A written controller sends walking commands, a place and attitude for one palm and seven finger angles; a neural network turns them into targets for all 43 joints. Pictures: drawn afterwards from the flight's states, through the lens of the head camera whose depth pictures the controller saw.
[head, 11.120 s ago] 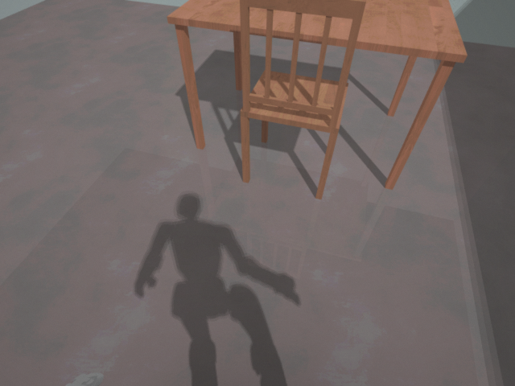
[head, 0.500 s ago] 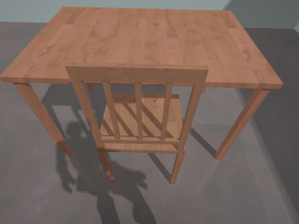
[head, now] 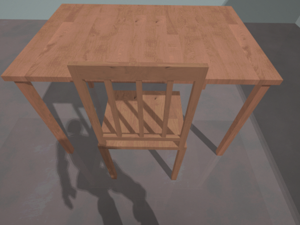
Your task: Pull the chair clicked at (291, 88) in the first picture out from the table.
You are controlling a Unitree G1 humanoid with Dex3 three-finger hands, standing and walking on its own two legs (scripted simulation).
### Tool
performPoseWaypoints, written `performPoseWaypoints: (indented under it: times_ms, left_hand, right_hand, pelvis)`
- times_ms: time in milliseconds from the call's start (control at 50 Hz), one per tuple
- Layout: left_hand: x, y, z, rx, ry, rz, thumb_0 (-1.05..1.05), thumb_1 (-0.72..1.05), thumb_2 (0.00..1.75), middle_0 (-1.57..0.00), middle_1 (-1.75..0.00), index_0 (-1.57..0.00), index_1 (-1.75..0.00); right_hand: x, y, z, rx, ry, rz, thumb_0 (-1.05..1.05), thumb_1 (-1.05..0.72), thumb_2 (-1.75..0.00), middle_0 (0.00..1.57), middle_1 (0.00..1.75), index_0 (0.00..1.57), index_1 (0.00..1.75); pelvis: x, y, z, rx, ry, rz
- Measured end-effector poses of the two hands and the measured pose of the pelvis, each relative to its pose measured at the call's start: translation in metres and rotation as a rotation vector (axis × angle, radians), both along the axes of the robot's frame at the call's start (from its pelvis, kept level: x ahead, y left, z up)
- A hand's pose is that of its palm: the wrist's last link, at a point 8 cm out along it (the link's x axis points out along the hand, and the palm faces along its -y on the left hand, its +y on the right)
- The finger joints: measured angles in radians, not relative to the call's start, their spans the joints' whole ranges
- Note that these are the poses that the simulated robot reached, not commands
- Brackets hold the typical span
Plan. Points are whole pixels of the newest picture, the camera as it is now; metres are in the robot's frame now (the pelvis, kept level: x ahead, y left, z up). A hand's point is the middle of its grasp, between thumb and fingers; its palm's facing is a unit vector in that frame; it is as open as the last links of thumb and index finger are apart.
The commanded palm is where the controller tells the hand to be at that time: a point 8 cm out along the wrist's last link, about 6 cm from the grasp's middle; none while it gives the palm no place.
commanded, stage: look again from close up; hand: left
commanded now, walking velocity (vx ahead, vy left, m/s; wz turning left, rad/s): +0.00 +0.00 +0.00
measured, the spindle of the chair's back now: (140, 112) +0.51 +0.07 -0.06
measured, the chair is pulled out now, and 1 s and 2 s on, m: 0.00 0.00 0.00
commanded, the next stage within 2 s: shuffle to correct the standing spot in 0.96 s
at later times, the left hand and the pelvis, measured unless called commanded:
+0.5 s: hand out of the picture +0.02 +0.15 -0.17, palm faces -0.01 -0.98 -0.20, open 7.3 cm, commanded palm none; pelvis +0.02 -0.02 +0.00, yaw +0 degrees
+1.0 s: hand out of the picture +0.03 +0.14 -0.17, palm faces +0.00 -0.98 -0.19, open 7.3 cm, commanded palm none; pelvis +0.03 -0.03 +0.00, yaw +0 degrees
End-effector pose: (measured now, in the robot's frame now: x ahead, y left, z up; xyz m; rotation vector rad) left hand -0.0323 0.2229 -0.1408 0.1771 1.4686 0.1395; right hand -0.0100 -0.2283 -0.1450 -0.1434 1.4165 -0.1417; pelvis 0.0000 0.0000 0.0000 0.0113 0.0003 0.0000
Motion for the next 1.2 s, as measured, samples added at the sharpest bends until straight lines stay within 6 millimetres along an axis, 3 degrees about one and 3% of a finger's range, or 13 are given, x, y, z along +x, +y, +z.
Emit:
performPoseWaypoints:
  times_ms: [100,240,480,920,1200]
  left_hand:
    - [0.004,-0.013,-0.003,-0.019,0.004,0.005,0.0,0.91,0.9,-0.2,-0.3,-0.2,-0.3]
    - [0.025,-0.024,-0.005,-0.031,-0.043,0.001,0.0,0.91,0.9,-0.2,-0.3,-0.2,-0.3]
    - [0.049,-0.022,-0.002,-0.002,-0.079,-0.012,0.0,0.92,0.9,-0.2,-0.3,-0.2,-0.3]
    - [0.055,-0.035,-0.001,-0.011,-0.066,0.002,0.0,0.91,0.9,-0.2,-0.3,-0.2,-0.3]
    - [0.047,-0.041,-0.004,-0.021,-0.046,0.021,0.0,0.91,0.9,-0.2,-0.3,-0.2,-0.3]
  right_hand:
    - [0.011,0.001,-0.001,0.008,-0.013,-0.003,0.01,-0.9,-0.9,0.2,0.3,0.2,0.3]
    - [0.029,-0.004,-0.001,0.0,-0.045,-0.001,0.01,-0.92,-0.9,0.2,0.3,0.2,0.3]
    - [0.042,-0.014,0.0,-0.003,-0.053,0.002,0.01,-0.92,-0.9,0.2,0.3,0.2,0.3]
    - [0.047,-0.021,0.001,0.0,-0.022,0.005,0.01,-0.91,-0.9,0.2,0.3,0.2,0.3]
    - [0.049,-0.025,-0.002,0.005,-0.014,0.012,0.01,-0.91,-0.9,0.2,0.3,0.2,0.3]
  pelvis:
    - [0.005,-0.005,0.0,0.0,-0.004,-0.003]
    - [0.012,-0.01,0.001,0.001,-0.009,-0.004]
    - [0.02,-0.019,0.002,0.003,-0.006,-0.004]
    - [0.033,-0.029,0.003,0.005,-0.006,0.003]
    - [0.039,-0.033,0.0,0.004,-0.011,0.008]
